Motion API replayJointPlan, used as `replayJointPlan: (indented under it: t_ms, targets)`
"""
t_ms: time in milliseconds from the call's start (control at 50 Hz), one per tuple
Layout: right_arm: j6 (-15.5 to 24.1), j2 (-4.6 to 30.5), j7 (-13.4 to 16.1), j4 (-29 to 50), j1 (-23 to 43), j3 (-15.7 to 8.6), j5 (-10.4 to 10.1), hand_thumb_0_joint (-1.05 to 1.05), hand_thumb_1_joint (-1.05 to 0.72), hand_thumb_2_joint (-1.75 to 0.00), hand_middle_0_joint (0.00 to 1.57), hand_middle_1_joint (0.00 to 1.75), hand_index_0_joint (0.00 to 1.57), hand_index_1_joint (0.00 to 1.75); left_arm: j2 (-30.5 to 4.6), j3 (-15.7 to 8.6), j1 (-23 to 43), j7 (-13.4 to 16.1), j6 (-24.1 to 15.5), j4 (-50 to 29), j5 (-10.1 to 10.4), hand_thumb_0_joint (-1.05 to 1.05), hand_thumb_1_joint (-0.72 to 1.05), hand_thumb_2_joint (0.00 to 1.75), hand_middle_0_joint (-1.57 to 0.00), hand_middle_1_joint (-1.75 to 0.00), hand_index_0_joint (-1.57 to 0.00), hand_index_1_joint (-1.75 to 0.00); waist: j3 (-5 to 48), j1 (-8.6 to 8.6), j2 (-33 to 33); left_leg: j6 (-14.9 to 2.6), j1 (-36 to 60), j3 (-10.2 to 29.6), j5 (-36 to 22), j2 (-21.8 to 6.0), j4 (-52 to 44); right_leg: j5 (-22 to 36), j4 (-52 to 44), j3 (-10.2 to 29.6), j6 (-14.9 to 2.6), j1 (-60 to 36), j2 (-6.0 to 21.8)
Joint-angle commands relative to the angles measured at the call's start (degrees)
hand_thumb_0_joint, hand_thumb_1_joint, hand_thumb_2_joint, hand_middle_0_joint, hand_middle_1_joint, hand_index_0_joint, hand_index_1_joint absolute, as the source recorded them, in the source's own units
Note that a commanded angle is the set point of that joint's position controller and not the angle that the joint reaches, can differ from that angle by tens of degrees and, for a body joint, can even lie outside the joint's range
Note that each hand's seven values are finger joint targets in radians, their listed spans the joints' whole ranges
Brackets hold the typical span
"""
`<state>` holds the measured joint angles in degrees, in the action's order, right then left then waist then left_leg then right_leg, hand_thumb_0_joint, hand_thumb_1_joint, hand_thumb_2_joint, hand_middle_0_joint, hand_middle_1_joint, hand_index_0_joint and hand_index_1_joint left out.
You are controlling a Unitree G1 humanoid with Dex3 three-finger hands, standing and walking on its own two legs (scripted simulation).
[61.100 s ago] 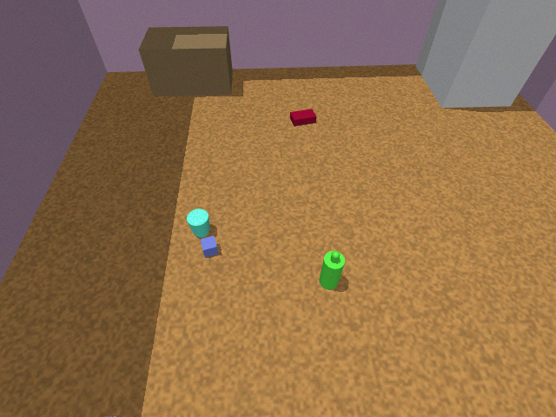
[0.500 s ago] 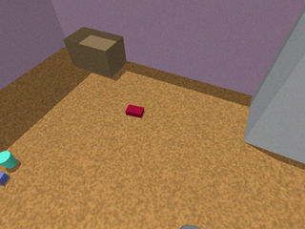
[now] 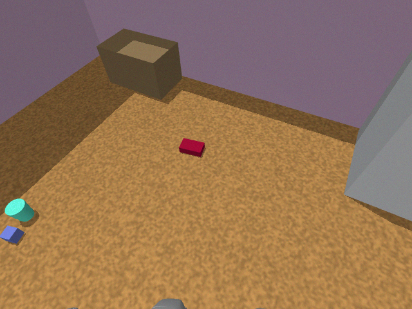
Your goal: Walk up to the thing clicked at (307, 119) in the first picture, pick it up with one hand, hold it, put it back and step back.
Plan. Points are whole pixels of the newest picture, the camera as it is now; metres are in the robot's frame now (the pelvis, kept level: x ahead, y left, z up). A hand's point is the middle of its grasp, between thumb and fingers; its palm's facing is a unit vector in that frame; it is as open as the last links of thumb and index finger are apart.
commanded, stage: step back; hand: left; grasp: from above
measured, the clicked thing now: (192, 147) +1.07 +0.16 -0.74
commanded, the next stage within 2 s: stand in 0.24 s
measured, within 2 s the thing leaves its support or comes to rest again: neither
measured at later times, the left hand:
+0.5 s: hand out of the picture +0.11 +0.27 -0.14, palm faces -0.02 -0.94 -0.33, open 7.4 cm
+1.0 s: hand out of the picture +0.07 +0.26 -0.14, palm faces -0.05 -0.94 -0.34, open 7.4 cm
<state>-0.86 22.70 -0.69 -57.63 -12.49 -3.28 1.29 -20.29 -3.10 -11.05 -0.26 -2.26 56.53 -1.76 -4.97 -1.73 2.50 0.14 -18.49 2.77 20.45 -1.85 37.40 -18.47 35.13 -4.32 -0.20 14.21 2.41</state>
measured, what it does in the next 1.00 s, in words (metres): steps on the spot: left foot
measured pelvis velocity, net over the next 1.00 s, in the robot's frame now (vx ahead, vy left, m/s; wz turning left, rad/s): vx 0.00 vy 0.01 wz -0.02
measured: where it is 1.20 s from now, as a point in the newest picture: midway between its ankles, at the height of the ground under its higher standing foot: outside the picture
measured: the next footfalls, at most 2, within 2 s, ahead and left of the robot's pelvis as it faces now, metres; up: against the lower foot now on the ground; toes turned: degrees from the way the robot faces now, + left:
left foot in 0.02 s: +0.08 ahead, +0.15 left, +0.00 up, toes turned -1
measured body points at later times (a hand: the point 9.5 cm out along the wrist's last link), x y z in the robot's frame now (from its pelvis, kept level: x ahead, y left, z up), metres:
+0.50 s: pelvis +0.02 +0.02 +0.02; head +0.03 +0.03 +0.47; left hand +0.11 +0.32 -0.12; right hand +0.14 -0.27 -0.11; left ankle +0.04 +0.15 -0.73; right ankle +0.01 -0.12 -0.73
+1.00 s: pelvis +0.00 +0.01 +0.02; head +0.01 +0.00 +0.47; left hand +0.08 +0.31 -0.11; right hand +0.06 -0.29 -0.12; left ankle +0.04 +0.15 -0.73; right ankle +0.01 -0.12 -0.73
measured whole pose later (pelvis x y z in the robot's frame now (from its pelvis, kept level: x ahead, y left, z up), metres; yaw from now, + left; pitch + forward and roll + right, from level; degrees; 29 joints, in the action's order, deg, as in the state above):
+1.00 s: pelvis +0.00 +0.01 +0.02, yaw -1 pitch -3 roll +0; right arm 0.1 20.0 -1.0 -66.1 -6.5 -0.5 0.5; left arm -20.3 -0.3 -6.4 -1.1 -0.8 66.2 -0.8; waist -3.8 -0.1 0.7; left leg 2.0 -9.0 0.7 7.3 -2.2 19.2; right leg -10.6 19.8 -1.6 1.2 6.4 1.7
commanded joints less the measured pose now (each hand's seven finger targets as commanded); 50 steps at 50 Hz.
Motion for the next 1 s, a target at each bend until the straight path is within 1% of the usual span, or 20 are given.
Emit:
replayJointPlan:
  t_ms: [0, 20, 40, 60, 80, 120, 160, 200, 220, 240, 300, 360, 400, 480, 540, 680, 780, 880, 940, 980]
  targets:
    - [2.3, 9.8, 1.5, 1.9, -0.8, -2.4, 0.6, 0.0, -0.9, -0.9, 0.2, 0.3, 0.2, 0.3, -12.8, -2.4, 3.1, 1.4, -0.2, -5.0, 1.2, 0.0, 0.9, 0.9, -0.2, -0.3, -0.2, -0.3, 8.0, 1.68, -6.1, -2.5, 10.1, 1.5, -20.7, -1.6, -10.8, 24.9, 1.1, 6.5, -3.52, 1.3, 6.8]
    - [2.7, 12.4, 1.9, 2.5, -0.4, -2.6, 0.9, 0.0, -0.9, -0.9, 0.2, 0.3, 0.2, 0.3, -11.0, -1.9, 2.6, 1.3, 0.0, -5.7, 1.8, 0.0, 0.9, 0.9, -0.2, -0.3, -0.2, -0.3, 10.7, 1.11, 0.6, -5.22, 10.1, 10.7, -27.0, -9.4, -12.5, 18.6, 5.6, 4.5, -1.34, 1.5, 3.2]
    - [2.7, 14.6, 1.8, 3.5, 4.9, -2.5, 0.1, 0.0, -0.9, -0.9, 0.2, 0.3, 0.2, 0.3, -11.0, -1.7, 2.3, 1.4, 0.7, -4.3, 2.5, 0.0, 0.9, 0.9, -0.2, -0.3, -0.2, -0.3, 9.9, -0.45, 3.0, -10.04, 5.2, 15.2, -22.0, -13.0, -13.0, 2.7, 5.5, 2.6, -0.41, 0.5, -1.3]
    - [2.5, 14.7, 1.6, 3.4, 6.9, -2.4, -0.3, 0.0, -0.9, -0.9, 0.2, 0.3, 0.2, 0.3, -11.7, -1.8, 2.4, 1.5, 1.0, -2.9, 2.2, 0.0, 0.9, 0.9, -0.2, -0.3, -0.2, -0.3, 9.0, -0.41, 4.1, -11.51, 1.7, 14.6, -19.8, -13.7, -12.6, -4.6, 2.9, 3.1, -0.95, -3.6, -0.9]
    - [2.2, 13.5, 1.5, 2.8, 7.6, -2.1, -0.2, 0.0, -0.9, -0.9, 0.2, 0.3, 0.2, 0.3, -11.8, -1.5, 2.9, 1.5, 0.7, -2.5, 2.0, 0.0, 0.9, 0.9, -0.2, -0.3, -0.2, -0.3, 8.7, -0.59, 3.2, -9.61, 1.0, 11.5, -20.5, -11.8, -12.0, -2.6, -1.3, 3.7, -1.34, -5.1, -0.5]
    - [2.0, 10.9, 1.6, 2.8, 9.0, -1.0, -0.6, 0.0, -0.9, -0.9, 0.2, 0.3, 0.2, 0.3, -13.0, -1.8, 1.9, 1.5, 0.1, -1.6, 1.5, 0.0, 0.9, 0.9, -0.2, -0.3, -0.2, -0.3, 10.0, -0.92, 2.7, -4.97, 3.0, 5.5, -23.2, -7.3, -8.8, 11.1, -4.5, 5.5, -1.96, -6.8, 2.6]
    - [1.9, 10.2, 1.7, 2.0, 8.7, -0.9, -0.7, 0.0, -0.9, -0.9, 0.2, 0.3, 0.2, 0.3, -14.5, -1.9, 2.8, 1.6, 0.0, -1.0, 1.6, 0.0, 0.9, 0.9, -0.2, -0.3, -0.2, -0.3, 10.2, 0.31, 1.6, -3.27, 2.8, 3.9, -21.5, -5.1, -7.9, 16.8, -5.3, 8.0, -2.52, -7.1, 4.5]
    - [1.9, 10.0, 1.6, 0.5, 8.7, -0.8, -0.6, 0.0, -0.9, -0.9, 0.2, 0.3, 0.2, 0.3, -13.8, -1.6, 5.1, 1.5, 0.2, -0.6, 1.7, 0.0, 0.9, 0.9, -0.2, -0.3, -0.2, -0.3, 9.6, 0.92, 1.5, -3.24, 4.8, 4.5, -21.3, -5.8, -10.1, 15.6, -5.0, 7.5, -2.42, -6.1, 4.4]
    - [2.7, 11.0, 1.4, 0.2, 7.6, -0.1, -0.5, 0.0, -0.9, -0.9, 0.2, 0.3, 0.2, 0.3, -10.7, 0.1, 4.9, 1.0, 0.4, 0.9, 1.9, 0.0, 0.9, 0.9, -0.2, -0.3, -0.2, -0.3, 8.7, 1.07, 1.8, -3.74, 5.1, 6.8, -21.8, -7.0, -13.7, 14.1, -6.4, 6.6, -1.0, -7.0, 2.8]
    - [3.1, 11.1, 1.1, 0.0, 8.9, -0.2, -0.4, 0.0, -0.9, -0.9, 0.2, 0.3, 0.2, 0.3, -10.7, 0.2, 4.6, 0.9, 0.4, 1.1, 2.0, 0.0, 0.9, 0.9, -0.2, -0.3, -0.2, -0.3, 8.2, 0.47, 2.2, -3.4, 6.1, 7.1, -22.6, -7.3, -14.5, 13.6, -8.0, 6.6, -0.72, -7.3, 3.0]
    - [3.1, 9.7, 0.9, -0.5, 10.4, 0.1, -0.7, 0.0, -0.9, -0.9, 0.2, 0.3, 0.2, 0.3, -12.0, 0.4, 6.4, 0.8, 0.3, 2.5, 1.7, 0.0, 0.9, 0.9, -0.2, -0.3, -0.2, -0.3, 7.2, 1.34, 0.6, -2.42, 8.6, 5.6, -22.9, -6.6, -15.3, 14.5, -11.0, 6.9, -0.54, -6.6, 3.5]
    - [3.3, 10.2, 0.9, -1.2, 11.1, 0.2, -0.7, 0.0, -0.9, -0.9, 0.2, 0.3, 0.2, 0.3, -11.8, 0.6, 6.7, 0.8, 0.2, 3.4, 1.7, 0.0, 0.9, 0.9, -0.2, -0.3, -0.2, -0.3, 8.3, 0.96, 0.8, -2.23, 10.9, 5.2, -27.2, -6.9, -16.3, 16.7, -12.2, 6.6, -0.12, -9.0, 3.9]
    - [3.3, 9.6, 0.9, -1.5, 11.0, 0.3, -0.9, 0.0, -0.9, -0.9, 0.2, 0.3, 0.2, 0.3, -12.1, 0.6, 7.4, 0.7, 0.0, 4.0, 1.6, 0.0, 0.9, 0.9, -0.2, -0.3, -0.2, -0.3, 8.5, 1.37, -0.6, -1.95, 11.7, 4.0, -26.5, -6.3, -17.0, 17.3, -13.6, 7.0, -0.03, -9.5, 4.2]
    - [3.0, 9.0, 0.7, -1.7, 12.6, 0.4, -1.0, 0.0, -0.9, -0.9, 0.2, 0.3, 0.2, 0.3, -12.3, 0.8, 8.7, 0.5, -0.1, 4.8, 1.4, 0.0, 0.9, 0.9, -0.2, -0.3, -0.2, -0.3, 6.6, 1.59, -1.3, -1.32, 11.3, 3.3, -19.1, -5.4, -19.1, 13.7, -17.0, 7.5, -0.2, -8.3, 4.9]
    - [3.0, 8.9, 0.6, -2.1, 12.5, 0.4, -0.9, 0.0, -0.9, -0.9, 0.2, 0.3, 0.2, 0.3, -12.3, 0.8, 8.6, 0.5, -0.2, 5.2, 1.3, 0.0, 0.9, 0.9, -0.2, -0.3, -0.2, -0.3, 8.1, 1.64, -2.0, -1.18, 13.5, 2.7, -20.9, -5.5, -18.8, 15.3, -17.7, 7.6, -0.29, -8.8, 5.3]
    - [2.9, 9.1, 0.5, -3.1, 12.5, 0.6, -0.9, 0.0, -0.9, -0.9, 0.2, 0.3, 0.2, 0.3, -12.3, 0.8, 8.6, 0.4, -0.1, 6.0, 1.3, 0.0, 0.9, 0.9, -0.2, -0.3, -0.2, -0.3, 6.4, 1.68, -2.4, -0.54, 12.3, 2.7, -16.4, -5.3, -20.7, 11.4, -19.5, 7.8, -0.34, -7.8, 5.3]
    - [2.6, 9.6, 0.5, -3.8, 11.7, 0.6, -0.7, 0.0, -0.9, -0.9, 0.2, 0.3, 0.2, 0.3, -12.3, 0.9, 8.1, 0.3, 0.2, 6.3, 1.1, 0.0, 0.9, 0.9, -0.2, -0.3, -0.2, -0.3, 4.0, 1.57, -1.6, -0.42, 8.9, 3.4, -7.8, -5.3, -22.8, 5.6, -20.3, 7.8, -0.33, -6.9, 4.9]
    - [2.6, 9.1, 0.3, -4.2, 10.7, 0.8, -0.7, 0.0, -0.9, -0.9, 0.2, 0.3, 0.2, 0.3, -12.8, 0.7, 7.4, 0.3, 0.1, 6.3, 1.1, 0.0, 0.9, 0.9, -0.2, -0.3, -0.2, -0.3, 4.4, 1.42, -3.4, -0.48, 9.7, 3.4, -8.2, -4.9, -22.3, 3.6, -20.9, 8.5, -0.43, -5.7, 5.2]
    - [2.7, 9.6, 0.4, -4.2, 10.2, 0.8, -0.5, 0.0, -0.9, -0.9, 0.2, 0.3, 0.2, 0.3, -12.7, 0.6, 7.1, 0.2, 0.1, 6.1, 1.1, 0.0, 0.9, 0.9, -0.2, -0.3, -0.2, -0.3, 5.5, 1.47, -2.2, -0.68, 10.0, 3.3, -10.0, -5.4, -22.0, 7.2, -19.9, 8.3, -0.6, -6.7, 5.2]
    - [2.6, 9.8, 0.4, -4.5, 9.8, 0.9, -0.5, 0.0, -0.9, -0.9, 0.2, 0.3, 0.2, 0.3, -12.4, 0.7, 7.2, 0.2, 0.3, 6.0, 1.2, 0.0, 0.9, 0.9, -0.2, -0.3, -0.2, -0.3, 4.3, 1.68, -1.8, -0.47, 9.0, 3.6, -7.3, -5.2, -22.4, 4.0, -20.3, 8.3, -0.48, -5.4, 4.9]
